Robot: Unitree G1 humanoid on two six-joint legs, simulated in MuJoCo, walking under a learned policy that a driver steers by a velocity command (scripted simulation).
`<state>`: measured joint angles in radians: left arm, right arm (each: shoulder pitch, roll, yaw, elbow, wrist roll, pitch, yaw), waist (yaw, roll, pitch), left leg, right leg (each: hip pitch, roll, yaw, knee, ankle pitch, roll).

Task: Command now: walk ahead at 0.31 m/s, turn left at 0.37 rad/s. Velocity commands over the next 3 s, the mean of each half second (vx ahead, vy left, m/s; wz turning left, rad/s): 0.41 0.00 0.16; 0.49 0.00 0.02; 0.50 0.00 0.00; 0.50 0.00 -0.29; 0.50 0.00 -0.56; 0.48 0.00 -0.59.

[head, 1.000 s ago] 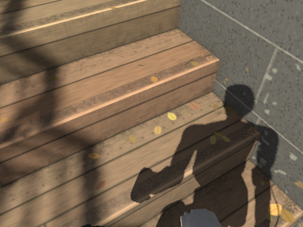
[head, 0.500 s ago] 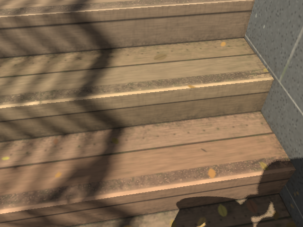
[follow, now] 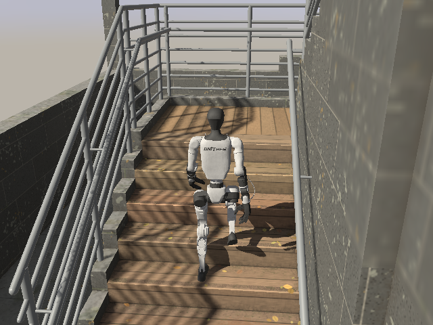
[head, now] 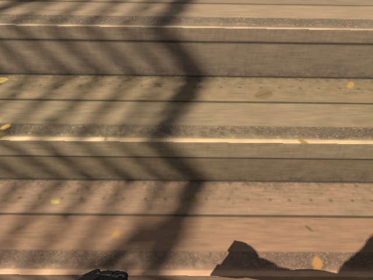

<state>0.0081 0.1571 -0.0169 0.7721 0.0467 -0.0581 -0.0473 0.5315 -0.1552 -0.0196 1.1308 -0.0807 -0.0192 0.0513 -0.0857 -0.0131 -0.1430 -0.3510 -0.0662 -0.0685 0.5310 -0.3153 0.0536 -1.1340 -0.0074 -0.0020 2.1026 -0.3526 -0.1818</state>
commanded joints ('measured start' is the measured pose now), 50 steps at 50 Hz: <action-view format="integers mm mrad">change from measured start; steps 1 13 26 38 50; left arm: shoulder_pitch -47 559 502 649 337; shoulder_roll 20 254 -27 103 -40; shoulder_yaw -34 24 -26 -35 28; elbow -53 171 374 403 240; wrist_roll -19 43 56 -11 -20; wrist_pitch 13 11 -59 -85 -14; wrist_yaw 1 4 -21 -84 -40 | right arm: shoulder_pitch -195 -144 -487 -879 -402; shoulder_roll -126 -79 -27 14 56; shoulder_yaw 6 -36 28 63 37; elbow -107 -113 -276 -488 -106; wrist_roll -26 -26 37 27 14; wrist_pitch -52 -37 -4 70 -40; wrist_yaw -20 97 23 68 37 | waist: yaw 96 309 114 65 200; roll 79 -277 -72 -182 -67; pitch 79 -181 90 67 13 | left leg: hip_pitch -40 -521 -1108 -490 -57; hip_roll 280 -32 97 57 281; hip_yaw -325 -183 -20 355 -153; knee -289 607 1661 972 -81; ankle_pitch -157 317 285 61 354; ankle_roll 219 90 210 129 133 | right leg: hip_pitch -253 1049 875 807 -33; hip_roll -50 -187 -148 -259 33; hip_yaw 41 904 155 -26 288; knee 172 -1638 -1764 -1955 -23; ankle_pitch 76 -626 155 1390 413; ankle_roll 5 -186 -58 -118 -92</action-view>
